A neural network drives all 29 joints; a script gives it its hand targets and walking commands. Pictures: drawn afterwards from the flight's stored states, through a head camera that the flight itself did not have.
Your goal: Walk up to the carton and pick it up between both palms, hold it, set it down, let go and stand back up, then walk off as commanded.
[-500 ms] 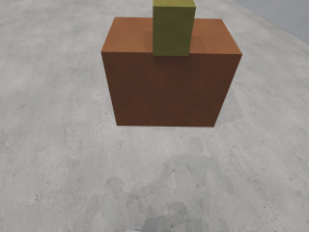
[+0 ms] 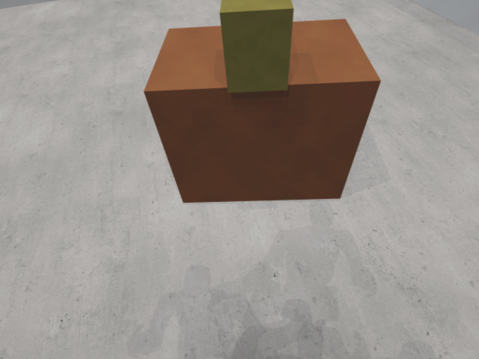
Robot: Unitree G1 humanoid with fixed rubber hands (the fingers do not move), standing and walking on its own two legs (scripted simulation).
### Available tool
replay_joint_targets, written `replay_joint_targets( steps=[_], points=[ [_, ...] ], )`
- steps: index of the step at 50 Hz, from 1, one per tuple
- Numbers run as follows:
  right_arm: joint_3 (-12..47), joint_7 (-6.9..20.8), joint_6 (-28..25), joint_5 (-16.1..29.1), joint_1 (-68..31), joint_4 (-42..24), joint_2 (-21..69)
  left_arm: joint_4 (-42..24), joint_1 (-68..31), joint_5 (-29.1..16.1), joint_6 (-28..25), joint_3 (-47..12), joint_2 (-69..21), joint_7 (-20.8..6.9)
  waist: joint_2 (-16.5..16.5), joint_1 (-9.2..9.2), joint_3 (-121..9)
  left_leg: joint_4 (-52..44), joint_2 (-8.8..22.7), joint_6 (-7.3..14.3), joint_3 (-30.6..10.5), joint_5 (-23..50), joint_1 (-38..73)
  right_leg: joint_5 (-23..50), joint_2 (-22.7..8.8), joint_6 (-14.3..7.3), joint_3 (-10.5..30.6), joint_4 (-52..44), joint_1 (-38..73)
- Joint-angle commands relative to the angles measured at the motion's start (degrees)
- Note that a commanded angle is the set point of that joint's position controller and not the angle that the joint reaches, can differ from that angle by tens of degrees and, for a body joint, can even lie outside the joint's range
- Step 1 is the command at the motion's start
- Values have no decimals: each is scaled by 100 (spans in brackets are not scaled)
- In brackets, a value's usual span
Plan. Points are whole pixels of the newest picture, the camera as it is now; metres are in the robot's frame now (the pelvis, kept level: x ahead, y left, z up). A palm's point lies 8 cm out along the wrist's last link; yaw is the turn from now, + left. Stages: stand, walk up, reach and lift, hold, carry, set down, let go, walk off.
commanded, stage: walk off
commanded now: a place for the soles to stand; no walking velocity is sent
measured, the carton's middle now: (256, 39) +1.03 +0.04 +0.04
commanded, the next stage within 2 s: stand in 0.48 s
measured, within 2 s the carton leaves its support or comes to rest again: neither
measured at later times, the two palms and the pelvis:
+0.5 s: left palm out of the picture +0.04 +0.31 -0.10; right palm out of the picture +0.13 -0.30 -0.09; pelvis +0.02 +0.00 +0.00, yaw +1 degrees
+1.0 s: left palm out of the picture +0.03 +0.32 -0.10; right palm out of the picture +0.11 -0.29 -0.09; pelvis -0.01 +0.01 +0.00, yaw +0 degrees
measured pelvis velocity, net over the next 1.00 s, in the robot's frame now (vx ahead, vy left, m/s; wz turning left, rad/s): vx -0.01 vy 0.01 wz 0.00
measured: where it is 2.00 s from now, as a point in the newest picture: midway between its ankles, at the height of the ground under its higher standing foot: outside the picture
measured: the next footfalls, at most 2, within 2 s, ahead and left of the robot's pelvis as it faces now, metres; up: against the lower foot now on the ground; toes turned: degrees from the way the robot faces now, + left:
none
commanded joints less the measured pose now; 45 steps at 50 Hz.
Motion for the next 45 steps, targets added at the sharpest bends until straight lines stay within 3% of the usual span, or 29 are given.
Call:
replay_joint_targets(
  steps=[1, 3, 5, 6, 7, 8, 9, 10, 12, 13, 14, 15, 16, 18, 20, 21, 23, 24, 25, 26, 27, 29, 30, 31, 33, 35, 39, 42, 45],
  points=[
    [-374, -31, -84, -243, -574, -309, -1185, -362, 343, -49, -87, 188, 1449, 223, -1376, 207, -37, -1017, 119, -1, 439, -13, -967, 5669, -1420, -957, 1415, -1120, 1479],
    [-366, -50, -141, -209, -388, -292, -1169, -441, 159, -76, -47, 185, 1459, 229, -1371, 90, -357, -1754, 61, 139, 531, 665, -227, 5769, -1281, -854, 1106, -709, 1289],
    [-474, -133, -237, -191, 522, -63, -1416, -630, -447, -179, -40, 172, 1393, 230, -951, -453, -981, -2677, 159, 502, 4, 2187, 1708, 5536, -796, -437, 583, 684, 136],
    [-558, -183, -276, -230, 802, -44, -1722, -739, -529, -239, -25, 152, 1153, 252, -365, -540, -1282, -2657, 866, 907, -1311, 3337, 2353, 4570, -395, -173, 436, 1509, -656],
    [-527, -193, -253, -263, 577, -63, -1783, -675, -452, -269, 27, 82, 861, 252, 105, -350, -1174, -2787, 1834, 1446, -2661, 3974, 2264, 1994, 32, 24, 151, 1783, -1213],
    [-494, -130, -242, -238, 389, -5, -1697, -579, -422, -203, 63, 99, 1008, 291, 162, -232, -819, -2728, 2207, 1856, -2978, 4263, 1788, -754, -73, -41, 159, 1568, -1228],
    [-507, -86, -223, -259, 264, -20, -1715, -504, -453, -153, 57, 113, 1121, 291, 81, -157, -463, -2707, 2254, 1821, -2922, 3731, 1162, -1530, -266, -148, 255, 1259, -1188],
    [-496, -76, -185, -296, 83, -59, -1697, -399, -463, -160, 15, 125, 1192, 252, 106, -96, -259, -2759, 2078, 1645, -2667, 3125, 645, -1468, -351, -176, 223, 911, -980],
    [-444, -44, -114, -298, -429, -177, -1552, -275, -33, -173, -47, 76, 1126, 197, 345, 164, -242, -2416, 1353, 1171, -1687, 2408, 0, -68, -356, -201, 149, -522, -65],
    [-420, -31, -83, -279, -622, -252, -1367, -204, 125, -144, -87, 83, 1182, 200, 198, 185, -310, -1881, 870, 799, -1115, 2447, -295, 716, -440, -306, 555, -1156, 418],
    [-371, -28, -55, -219, -719, -317, -1122, -164, 263, -86, -135, 117, 1378, 226, -291, 160, -371, -1095, 328, 428, -665, 2440, -525, 1202, -983, -523, 1586, -1748, 601],
    [-346, -39, -38, -131, -613, -260, -978, -189, 201, -70, -171, 175, 1637, 255, -411, 79, -352, -452, -82, 161, -335, 1588, -638, 1995, -1632, -864, 2400, -1958, 614],
    [-350, -58, -29, -121, -474, -154, -1013, -250, -3, -84, -168, 186, 1774, 242, -501, -49, -310, -241, -119, 81, -24, 200, -772, 2840, -1940, -1092, 2461, -1939, 620],
    [-453, -39, 1, -190, -435, 4, -1219, -323, -450, -82, -168, 200, 1810, 227, -407, -116, 14, -101, 146, 34, 19, -444, -603, 2584, -2165, -1271, 2307, -1933, -97],
    [-413, 1, -18, -193, -385, -18, -1105, -365, -529, -75, -115, 165, 1626, 214, -669, -220, 64, -871, 179, 102, 229, -110, -182, 2599, -1747, -1057, 1769, -1741, -124],
    [-401, 2, -49, -197, -365, -18, -1085, -357, -539, -77, -103, 155, 1606, 217, -804, -225, 12, -1326, 166, 168, 208, 411, 11, 2750, -1599, -931, 1637, -1501, -42],
    [-436, -49, -156, -186, -97, 95, -1235, -433, -828, -166, -96, 101, 1426, 219, -475, -411, -581, -2197, 294, 357, -126, 2323, 1247, 4191, -1066, -498, 880, -539, -228],
    [-478, -101, -209, -214, 139, 155, -1490, -454, -836, -210, -95, 81, 1281, 221, 17, -469, -953, -2382, 702, 684, -989, 3444, 1856, 4409, -588, -231, 425, 404, -519],
    [-412, -119, -174, -265, -211, -134, -1607, -555, -915, -370, -50, 77, 1072, 311, 414, -328, -800, -2319, 1572, 1211, -1701, 4783, 1640, 2858, -166, -14, 30, 1085, -766],
    [-360, -97, -146, -230, -275, -177, -1494, -525, -775, -315, 39, 81, 1093, 356, 548, -241, -781, -2357, 2064, 1662, -2109, 5495, 1380, 130, -106, -1, 268, 990, -707],
    [-307, -75, -154, -257, -516, -217, -1325, -441, -607, -308, 77, 25, 928, 361, 517, -108, -694, -2515, 2171, 1705, -2170, 4908, 1039, -875, -110, -37, 367, 742, -635],
    [-290, -51, -109, -259, -1005, -232, -1334, -289, -441, -219, 57, -10, 855, 299, 629, 82, -343, -2534, 1695, 1187, -1651, 3629, 400, -537, -249, -117, 256, -480, -83],
    [-276, -61, -84, -243, -1183, -250, -1244, -192, -286, -206, 19, -2, 897, 277, 425, 168, -372, -2247, 1293, 880, -1309, 3299, 59, 887, -371, -224, 412, -997, 323],
    [-254, -72, -57, -194, -1004, -208, -1118, -135, -386, -180, -7, 42, 1149, 268, -65, 36, -286, -1795, 801, 615, -812, 2992, -52, 1686, -637, -406, 935, -1188, 299],
    [-245, -52, 19, -160, -656, -62, -988, -171, -698, -116, -47, 53, 1449, 278, -357, -299, -361, -1166, 312, 340, -59, 2029, 413, 2034, -1396, -874, 1822, -1621, -265],
    [-262, -6, 46, -208, -553, -5, -989, -222, -1031, -119, -49, 83, 1559, 280, -402, -431, -190, -1496, 450, 424, -102, 1888, 961, 1752, -1384, -803, 1611, -1453, -868],
    [-288, 27, -33, -239, -845, -93, -1232, -227, -1085, -211, 29, 5, 1086, 259, -148, -219, -245, -2307, 924, 722, -985, 2036, 632, 850, -524, -276, 716, -1087, -506],
    [-262, -9, 13, -231, -1030, -74, -1233, -137, -914, -189, 76, -5, 1098, 258, -62, -137, -44, -2509, 847, 618, -1008, 1109, 106, 545, -556, -342, 861, -1216, -345],
    [-275, 14, 44, -212, -945, -69, -1143, -160, -1047, -143, 66, 15, 1227, 246, -191, -262, 242, -2498, 672, 495, -826, 536, 165, 8, -688, -422, 1049, -1538, -729]
  ],
)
